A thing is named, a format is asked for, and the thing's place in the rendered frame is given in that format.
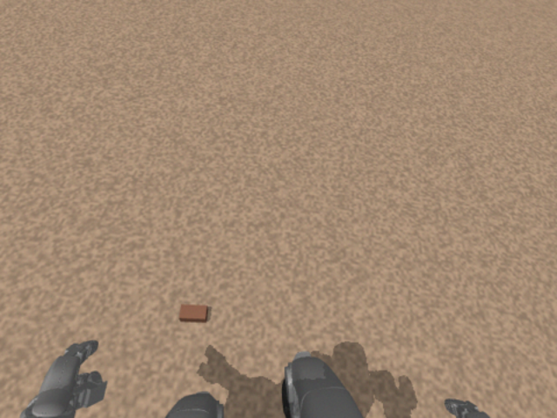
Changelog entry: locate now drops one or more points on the right robot hand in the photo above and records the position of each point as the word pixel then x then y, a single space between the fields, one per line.
pixel 464 409

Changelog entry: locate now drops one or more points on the left robot hand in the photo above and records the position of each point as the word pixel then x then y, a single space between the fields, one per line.
pixel 88 389

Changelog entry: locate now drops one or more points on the small box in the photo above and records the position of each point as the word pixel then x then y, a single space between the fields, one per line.
pixel 193 313

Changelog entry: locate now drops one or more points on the left robot arm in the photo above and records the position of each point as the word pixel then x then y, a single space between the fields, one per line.
pixel 51 403

